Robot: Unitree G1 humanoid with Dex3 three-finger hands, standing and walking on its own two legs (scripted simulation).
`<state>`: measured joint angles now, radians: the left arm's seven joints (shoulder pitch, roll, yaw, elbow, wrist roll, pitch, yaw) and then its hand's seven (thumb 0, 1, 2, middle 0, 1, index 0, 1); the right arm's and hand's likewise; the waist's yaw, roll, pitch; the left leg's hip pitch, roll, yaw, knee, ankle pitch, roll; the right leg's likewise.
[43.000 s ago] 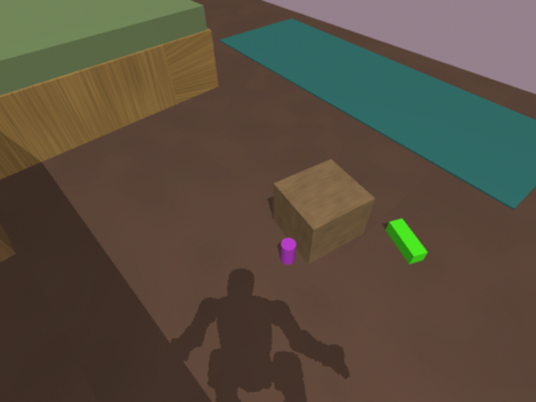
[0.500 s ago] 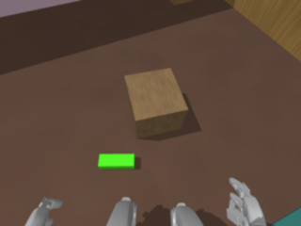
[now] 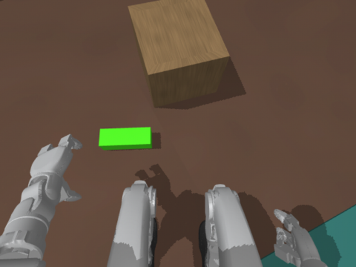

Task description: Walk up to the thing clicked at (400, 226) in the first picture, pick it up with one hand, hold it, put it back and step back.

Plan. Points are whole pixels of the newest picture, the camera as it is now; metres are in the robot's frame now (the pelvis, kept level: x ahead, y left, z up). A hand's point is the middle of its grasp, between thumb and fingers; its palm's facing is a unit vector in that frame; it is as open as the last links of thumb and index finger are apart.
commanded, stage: rise first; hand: left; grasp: from above
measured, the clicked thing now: (126, 138) +0.51 +0.24 -0.45
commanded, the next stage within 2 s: none
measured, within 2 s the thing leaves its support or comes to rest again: neither
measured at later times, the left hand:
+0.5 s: hand (87, 151) +0.41 +0.31 -0.25, palm faces -0.48 -0.08 -0.87, open 14.2 cm
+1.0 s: hand (97, 144) +0.45 +0.30 -0.30, palm faces -0.45 -0.04 -0.89, open 14.2 cm
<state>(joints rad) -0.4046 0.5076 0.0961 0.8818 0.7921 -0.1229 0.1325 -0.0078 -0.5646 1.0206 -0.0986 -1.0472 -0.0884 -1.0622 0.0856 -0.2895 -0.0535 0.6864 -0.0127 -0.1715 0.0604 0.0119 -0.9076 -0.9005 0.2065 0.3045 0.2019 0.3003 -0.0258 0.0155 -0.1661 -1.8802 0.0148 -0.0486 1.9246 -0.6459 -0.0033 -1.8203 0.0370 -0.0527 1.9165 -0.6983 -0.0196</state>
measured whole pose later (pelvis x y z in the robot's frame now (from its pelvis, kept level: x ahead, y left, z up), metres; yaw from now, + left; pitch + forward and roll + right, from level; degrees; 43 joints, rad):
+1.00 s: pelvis -0.01 +0.01 -0.13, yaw -6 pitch +35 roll -8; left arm -0.90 0.77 0.13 1.40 1.26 -0.24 0.39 0.00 -0.55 1.01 -0.08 -1.03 -0.08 -1.03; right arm 0.11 -0.25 0.04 0.75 -0.14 -0.04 0.12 0.00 -0.91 -0.90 0.21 0.30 0.20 0.30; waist -0.19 -0.03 -0.05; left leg -2.30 0.03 -0.12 2.35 -0.67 0.01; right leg -2.20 0.06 -0.12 2.29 -0.70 0.00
